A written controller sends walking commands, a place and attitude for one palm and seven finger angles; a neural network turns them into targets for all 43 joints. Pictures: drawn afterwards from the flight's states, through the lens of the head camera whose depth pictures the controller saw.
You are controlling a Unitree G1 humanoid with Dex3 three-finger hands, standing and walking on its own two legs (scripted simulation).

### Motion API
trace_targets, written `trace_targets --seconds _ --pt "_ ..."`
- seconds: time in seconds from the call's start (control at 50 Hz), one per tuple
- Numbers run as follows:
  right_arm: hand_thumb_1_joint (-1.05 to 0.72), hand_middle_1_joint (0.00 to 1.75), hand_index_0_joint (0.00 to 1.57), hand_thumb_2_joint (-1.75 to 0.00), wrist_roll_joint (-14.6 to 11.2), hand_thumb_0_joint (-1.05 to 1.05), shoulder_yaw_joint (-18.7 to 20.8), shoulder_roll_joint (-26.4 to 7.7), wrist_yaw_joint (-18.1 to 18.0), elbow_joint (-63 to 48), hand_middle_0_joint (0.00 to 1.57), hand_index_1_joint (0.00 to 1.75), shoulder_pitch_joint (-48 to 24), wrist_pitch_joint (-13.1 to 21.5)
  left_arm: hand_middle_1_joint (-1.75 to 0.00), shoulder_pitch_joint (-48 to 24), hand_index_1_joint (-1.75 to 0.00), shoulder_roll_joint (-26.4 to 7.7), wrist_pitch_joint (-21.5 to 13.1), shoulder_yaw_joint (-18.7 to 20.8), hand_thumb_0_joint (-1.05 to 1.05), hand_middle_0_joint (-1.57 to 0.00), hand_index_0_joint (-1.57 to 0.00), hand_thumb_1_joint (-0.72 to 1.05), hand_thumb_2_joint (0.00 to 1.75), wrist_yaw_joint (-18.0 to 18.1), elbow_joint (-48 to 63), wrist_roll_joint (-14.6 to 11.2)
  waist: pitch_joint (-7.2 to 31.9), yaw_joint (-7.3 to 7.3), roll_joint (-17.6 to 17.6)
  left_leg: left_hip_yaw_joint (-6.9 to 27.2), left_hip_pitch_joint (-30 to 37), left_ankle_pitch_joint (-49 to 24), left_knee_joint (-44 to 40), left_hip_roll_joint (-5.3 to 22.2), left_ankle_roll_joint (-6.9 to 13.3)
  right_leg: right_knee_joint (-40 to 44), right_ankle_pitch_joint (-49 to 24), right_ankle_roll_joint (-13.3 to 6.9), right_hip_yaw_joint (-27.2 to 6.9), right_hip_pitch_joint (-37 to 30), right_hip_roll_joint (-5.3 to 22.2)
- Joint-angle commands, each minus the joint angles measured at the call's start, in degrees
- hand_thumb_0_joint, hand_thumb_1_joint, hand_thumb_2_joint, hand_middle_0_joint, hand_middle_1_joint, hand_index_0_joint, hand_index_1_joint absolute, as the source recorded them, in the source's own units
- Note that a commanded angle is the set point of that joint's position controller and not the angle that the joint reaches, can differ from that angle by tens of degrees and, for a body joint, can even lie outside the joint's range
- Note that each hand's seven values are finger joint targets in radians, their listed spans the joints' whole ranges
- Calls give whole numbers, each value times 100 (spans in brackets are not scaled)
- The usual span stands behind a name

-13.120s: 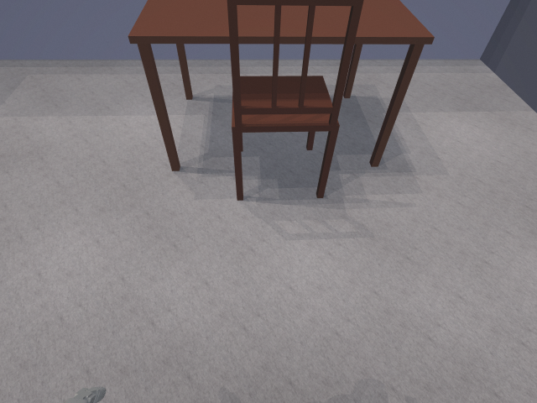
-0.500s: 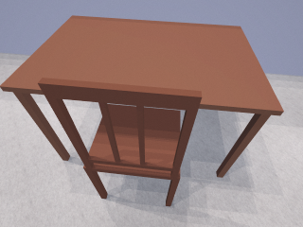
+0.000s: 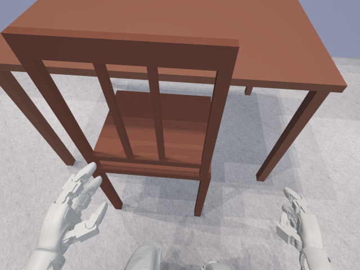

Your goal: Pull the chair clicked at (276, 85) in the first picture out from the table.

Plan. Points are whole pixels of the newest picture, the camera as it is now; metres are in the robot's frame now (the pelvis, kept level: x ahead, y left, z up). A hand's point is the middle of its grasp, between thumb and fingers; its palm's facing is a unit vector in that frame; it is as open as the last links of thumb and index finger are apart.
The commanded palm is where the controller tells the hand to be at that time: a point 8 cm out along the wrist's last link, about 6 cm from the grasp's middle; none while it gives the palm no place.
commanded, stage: raise the hand toward the chair's back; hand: left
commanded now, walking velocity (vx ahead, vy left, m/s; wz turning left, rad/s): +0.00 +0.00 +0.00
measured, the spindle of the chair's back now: (118, 120) +0.46 +0.19 +0.04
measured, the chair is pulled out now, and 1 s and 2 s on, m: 0.00 0.00 0.00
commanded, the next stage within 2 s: aim the fingers beside a spindle in 1.68 s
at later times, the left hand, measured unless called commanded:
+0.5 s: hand (76, 212) +0.22 +0.22 +0.04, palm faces -0.03 -1.00 -0.06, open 13.5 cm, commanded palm +0.19 +0.27 +0.05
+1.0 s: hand (55, 211) +0.22 +0.25 +0.05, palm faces -0.01 -1.00 -0.07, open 16.7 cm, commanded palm +0.20 +0.30 +0.06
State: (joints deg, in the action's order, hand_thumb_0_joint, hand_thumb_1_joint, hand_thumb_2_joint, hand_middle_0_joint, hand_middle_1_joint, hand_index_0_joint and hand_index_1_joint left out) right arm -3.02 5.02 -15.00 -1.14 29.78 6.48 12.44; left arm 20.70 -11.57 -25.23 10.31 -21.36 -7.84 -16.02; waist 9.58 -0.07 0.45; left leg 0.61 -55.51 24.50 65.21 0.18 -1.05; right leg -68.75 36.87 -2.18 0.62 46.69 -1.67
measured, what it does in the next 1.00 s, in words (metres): stands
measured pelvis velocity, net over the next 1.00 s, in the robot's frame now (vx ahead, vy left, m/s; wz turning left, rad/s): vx -0.01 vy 0.05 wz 0.02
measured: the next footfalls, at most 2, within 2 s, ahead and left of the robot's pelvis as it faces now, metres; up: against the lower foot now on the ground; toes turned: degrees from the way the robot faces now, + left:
none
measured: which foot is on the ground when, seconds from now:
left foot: down 0.00-1.00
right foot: down 0.00-1.00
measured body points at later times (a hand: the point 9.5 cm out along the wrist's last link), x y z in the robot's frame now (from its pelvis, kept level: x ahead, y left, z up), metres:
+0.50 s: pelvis +0.00 +0.03 +0.01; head +0.08 +0.04 +0.45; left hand +0.22 +0.27 +0.05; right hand +0.16 -0.21 -0.08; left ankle +0.07 +0.13 -0.64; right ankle -0.03 -0.10 -0.64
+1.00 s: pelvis -0.01 +0.05 +0.01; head +0.06 +0.07 +0.46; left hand +0.21 +0.31 +0.06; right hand +0.19 -0.18 -0.05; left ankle +0.07 +0.13 -0.64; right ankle -0.03 -0.10 -0.64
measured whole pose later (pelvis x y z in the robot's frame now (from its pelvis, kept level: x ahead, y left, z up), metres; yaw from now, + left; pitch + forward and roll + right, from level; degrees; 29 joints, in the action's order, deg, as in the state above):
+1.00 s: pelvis -0.01 +0.05 +0.01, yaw +1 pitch +14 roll -5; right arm -2.8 -1.1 -12.4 -2.7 30.4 11.0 12.1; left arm 19.2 -16.6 -19.3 10.1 -14.7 0.1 -13.9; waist 6.4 -0.2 -2.0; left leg 2.9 -54.3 22.8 63.5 -0.9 2.7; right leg -60.7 32.6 1.4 2.9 41.9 -1.2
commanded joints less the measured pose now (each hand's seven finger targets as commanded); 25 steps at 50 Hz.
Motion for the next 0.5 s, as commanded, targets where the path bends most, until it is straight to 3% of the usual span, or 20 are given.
trace_targets --seconds 0.0,0.02,0.06,0.08,0.12,0.16,0.2,0.26,0.28,0.3,0.34,0.36,0.38,0.42,0.46,0.48 --pt "-90 30 20 -90 5 0 64 -459 -156 -1082 20 30 134 159 -22 -73 -22 -914 -258 507 0 -15 -15 39 68 335 2240 -131 882 77 -247 22 1244 -645 -311 -82 308 1650 -1326 282 -575 70 159" --pt "-90 30 20 -90 31 0 45 -458 -179 -1012 20 30 269 167 -22 -136 -22 -882 -353 389 0 -15 -15 36 67 385 2472 -71 966 3 -346 62 1399 -863 -284 -52 327 1542 -1652 234 -442 58 128" --pt "-90 30 20 -90 68 0 2 -520 -252 -841 20 30 405 223 -21 -601 -21 -911 -529 170 0 -14 -14 32 65 397 2676 55 1023 -242 -86 142 1404 -1026 -101 -3 381 1371 -1913 222 -319 256 68" --pt "-90 30 20 -90 79 0 -7 -535 -291 -745 20 30 432 284 -20 -671 -20 -878 -602 72 0 -14 -14 29 64 326 2704 60 1084 -253 -254 165 1445 -1076 -71 9 380 1342 -1932 192 -326 304 91" --pt "-90 30 20 -90 40 0 -59 -572 -330 -605 20 30 405 390 -20 -627 -20 -749 -562 -100 0 -13 -13 25 62 146 2267 19 844 -321 -241 237 1378 -940 -88 36 392 1371 -1683 170 -238 428 74" --pt "-90 30 20 -90 14 0 -57 -619 -389 -482 20 30 352 461 -19 -592 -19 -1018 -385 182 0 -13 -13 20 60 83 1935 48 952 -243 -264 239 1335 -901 -97 39 399 1383 -1492 138 -213 399 50" --pt "-90 30 20 -90 -13 0 -56 -595 -393 -529 20 30 305 490 -18 -460 -18 -947 -157 164 0 -13 -13 15 58 43 1957 -14 1201 -152 -299 265 1472 -914 -280 17 386 1449 -1429 131 -146 235 72" --pt "-90 30 20 -90 -34 0 -9 -513 -375 -485 20 30 189 445 -17 107 -17 -1132 231 623 0 -12 -12 8 55 233 1666 -36 1406 113 -198 276 1678 -1225 -509 2 378 1457 -1741 117 38 -71 40" --pt "-90 30 20 -90 -29 0 -38 -477 -331 -561 20 30 237 439 -17 144 -17 -912 265 423 0 -12 -12 6 54 276 1965 -84 1523 102 -259 289 1801 -1350 -594 -16 374 1431 -1872 118 128 -122 52" --pt "-90 30 20 -90 -34 0 -20 -455 -306 -559 20 30 214 431 -16 190 -16 -983 292 514 0 -11 -11 4 53 352 2071 -85 1607 148 -333 283 1900 -1442 -644 -1 361 1425 -1935 112 166 -168 50" --pt "-90 30 20 -90 -16 0 -35 -424 -258 -559 20 30 206 416 -16 256 -16 -903 262 420 0 -11 -11 -1 51 507 2170 -64 1460 134 -317 321 1943 -1471 -730 16 344 1424 -1908 108 242 -93 26" --pt "-90 30 20 -90 -7 0 -17 -424 -244 -527 20 30 195 394 -15 357 -15 -1004 269 566 0 -11 -11 -3 50 604 2016 5 1427 174 -269 337 1916 -1511 -761 29 343 1389 -1877 87 288 -96 -1" --pt "-90 30 20 -90 -7 0 -27 -419 -221 -553 20 30 227 386 -15 327 -15 -839 227 368 0 -10 -10 -6 49 645 2029 22 1259 73 -130 344 1852 -1395 -781 33 338 1426 -1794 106 310 6 2" --pt "-90 30 20 -90 -6 0 -31 -458 -199 -537 20 30 218 375 -14 248 -14 -809 138 291 0 -10 -10 -10 47 692 1941 39 1040 10 -171 367 1759 -1134 -824 47 321 1457 -1525 100 338 144 -2" --pt "-90 30 20 -90 -18 0 -11 -505 -220 -521 20 30 235 366 -14 241 -14 -934 68 388 0 -10 -10 -15 45 745 1784 101 957 9 -55 360 1701 -980 -840 64 331 1478 -1333 89 329 206 -21" --pt "-90 30 20 -90 -11 0 -28 -529 -208 -571 20 30 281 382 -13 176 -13 -832 17 247 0 -9 -9 -17 44 733 1971 66 1036 -27 -168 382 1749 -969 -867 59 326 1469 -1317 87 345 209 -4"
